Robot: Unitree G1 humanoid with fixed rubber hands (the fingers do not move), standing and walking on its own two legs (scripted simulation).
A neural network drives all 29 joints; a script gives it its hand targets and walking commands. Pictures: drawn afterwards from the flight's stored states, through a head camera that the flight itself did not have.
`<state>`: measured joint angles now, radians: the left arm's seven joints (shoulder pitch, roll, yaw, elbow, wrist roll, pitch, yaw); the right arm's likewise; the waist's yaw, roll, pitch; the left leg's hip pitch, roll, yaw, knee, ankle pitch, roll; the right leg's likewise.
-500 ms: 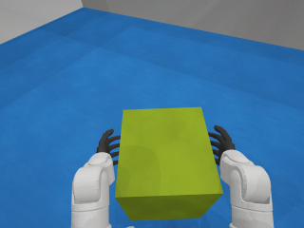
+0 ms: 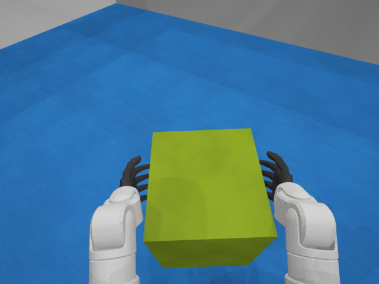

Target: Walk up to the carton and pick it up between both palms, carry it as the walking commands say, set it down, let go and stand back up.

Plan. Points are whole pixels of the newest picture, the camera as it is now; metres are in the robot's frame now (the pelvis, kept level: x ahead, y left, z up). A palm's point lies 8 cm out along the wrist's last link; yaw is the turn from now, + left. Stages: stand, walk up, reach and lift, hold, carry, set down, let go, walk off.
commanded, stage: carry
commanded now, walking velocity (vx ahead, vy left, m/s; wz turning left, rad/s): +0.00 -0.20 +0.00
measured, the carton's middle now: (204, 203) +0.29 +0.01 +0.01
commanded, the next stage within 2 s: none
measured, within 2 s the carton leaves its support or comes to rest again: neither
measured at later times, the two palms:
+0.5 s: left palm (194, 225) +0.21 +0.03 +0.09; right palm (369, 215) +0.23 -0.26 +0.09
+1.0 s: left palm (342, 250) +0.18 -0.21 +0.08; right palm out of the picture +0.10 -0.48 +0.09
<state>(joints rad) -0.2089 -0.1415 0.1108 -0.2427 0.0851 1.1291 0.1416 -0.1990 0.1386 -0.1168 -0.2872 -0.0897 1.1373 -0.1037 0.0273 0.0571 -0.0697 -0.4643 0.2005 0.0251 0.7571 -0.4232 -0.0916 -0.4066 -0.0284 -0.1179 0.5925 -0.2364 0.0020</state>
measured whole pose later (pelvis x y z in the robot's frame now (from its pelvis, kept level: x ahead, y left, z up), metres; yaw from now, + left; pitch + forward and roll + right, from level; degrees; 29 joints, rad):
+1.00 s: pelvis -0.14 -0.27 +0.01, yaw -19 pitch +3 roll -3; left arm -0.20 -0.14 0.11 -0.32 0.10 1.15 0.14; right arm -0.18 0.14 -0.10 -0.31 -0.07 1.11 -0.11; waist 0.04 0.00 0.01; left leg -0.31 0.27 0.27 0.60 -0.29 -0.07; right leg -0.62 -0.08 -0.04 1.02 -0.35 0.07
